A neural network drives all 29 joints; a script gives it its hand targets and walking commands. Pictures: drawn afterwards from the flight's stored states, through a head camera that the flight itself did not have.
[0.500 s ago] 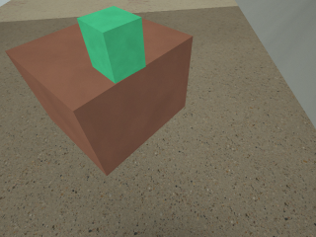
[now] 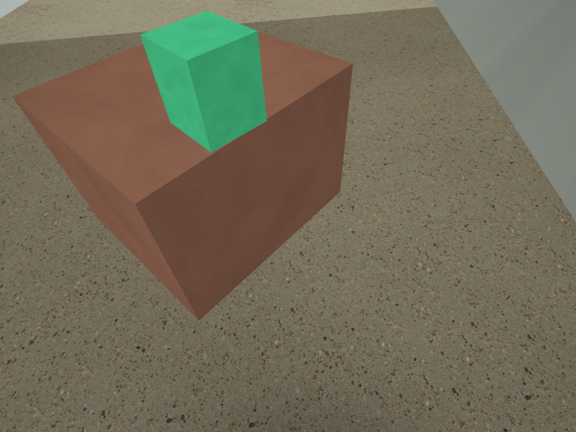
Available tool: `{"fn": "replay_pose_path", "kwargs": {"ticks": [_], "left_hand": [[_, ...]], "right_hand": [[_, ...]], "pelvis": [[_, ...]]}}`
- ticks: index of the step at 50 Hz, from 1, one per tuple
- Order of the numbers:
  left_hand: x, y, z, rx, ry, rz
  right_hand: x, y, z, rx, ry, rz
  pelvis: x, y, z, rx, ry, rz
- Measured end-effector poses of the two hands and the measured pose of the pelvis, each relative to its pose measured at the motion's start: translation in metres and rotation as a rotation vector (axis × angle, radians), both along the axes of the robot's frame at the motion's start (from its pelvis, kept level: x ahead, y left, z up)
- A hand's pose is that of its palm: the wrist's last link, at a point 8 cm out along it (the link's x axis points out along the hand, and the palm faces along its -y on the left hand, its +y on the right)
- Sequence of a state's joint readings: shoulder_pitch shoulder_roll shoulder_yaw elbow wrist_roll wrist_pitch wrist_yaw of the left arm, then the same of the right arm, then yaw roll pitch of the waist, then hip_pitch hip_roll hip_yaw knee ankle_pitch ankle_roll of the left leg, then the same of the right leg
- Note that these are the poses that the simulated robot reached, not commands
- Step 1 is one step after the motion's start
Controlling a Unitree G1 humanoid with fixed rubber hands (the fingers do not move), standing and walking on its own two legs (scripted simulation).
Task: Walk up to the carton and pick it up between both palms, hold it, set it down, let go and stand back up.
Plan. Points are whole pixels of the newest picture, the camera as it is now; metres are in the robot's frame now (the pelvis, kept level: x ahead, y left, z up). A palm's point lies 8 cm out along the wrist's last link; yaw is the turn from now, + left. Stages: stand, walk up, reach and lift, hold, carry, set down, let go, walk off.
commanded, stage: stand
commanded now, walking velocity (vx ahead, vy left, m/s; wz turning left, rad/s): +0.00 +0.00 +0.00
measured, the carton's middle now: (209, 81) +0.94 +0.24 +0.01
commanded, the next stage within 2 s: walk up in 0.28 s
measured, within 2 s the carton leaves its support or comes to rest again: neither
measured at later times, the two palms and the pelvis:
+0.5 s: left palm out of the picture +0.07 +0.27 -0.12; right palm out of the picture +0.05 -0.24 -0.14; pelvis +0.00 +0.00 +0.00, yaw +0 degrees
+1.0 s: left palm (19, 423) +0.16 +0.44 -0.11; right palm (449, 419) +0.17 -0.20 -0.12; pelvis +0.11 +0.12 -0.01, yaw -4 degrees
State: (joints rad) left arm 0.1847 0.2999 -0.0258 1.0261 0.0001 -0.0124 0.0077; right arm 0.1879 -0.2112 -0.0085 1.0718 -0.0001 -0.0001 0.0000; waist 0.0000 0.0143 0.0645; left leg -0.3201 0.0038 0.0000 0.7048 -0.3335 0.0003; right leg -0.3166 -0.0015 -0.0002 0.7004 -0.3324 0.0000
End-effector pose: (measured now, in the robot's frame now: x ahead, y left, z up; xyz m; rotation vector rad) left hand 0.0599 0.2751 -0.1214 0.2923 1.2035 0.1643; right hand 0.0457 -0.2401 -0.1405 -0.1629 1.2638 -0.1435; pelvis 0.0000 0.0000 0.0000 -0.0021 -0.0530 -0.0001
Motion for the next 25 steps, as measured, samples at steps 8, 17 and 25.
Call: {"fn": "replay_pose_path", "kwargs": {"ticks": [8,17,25], "left_hand": [[0.003,0.001,0.001,0.004,0.006,0.000],[0.011,-0.001,0.001,0.002,-0.009,-0.007],[0.014,0.000,0.002,0.003,-0.015,-0.008]], "right_hand": [[0.001,0.000,-0.001,0.003,0.010,0.000],[0.003,0.000,-0.001,0.001,0.009,0.001],[0.004,0.000,-0.001,0.005,0.006,-0.001]], "pelvis": [[0.003,0.000,0.000,0.000,0.004,0.000],[0.004,0.000,0.000,0.000,0.005,0.000],[0.004,0.000,0.000,0.000,0.006,0.000]]}}
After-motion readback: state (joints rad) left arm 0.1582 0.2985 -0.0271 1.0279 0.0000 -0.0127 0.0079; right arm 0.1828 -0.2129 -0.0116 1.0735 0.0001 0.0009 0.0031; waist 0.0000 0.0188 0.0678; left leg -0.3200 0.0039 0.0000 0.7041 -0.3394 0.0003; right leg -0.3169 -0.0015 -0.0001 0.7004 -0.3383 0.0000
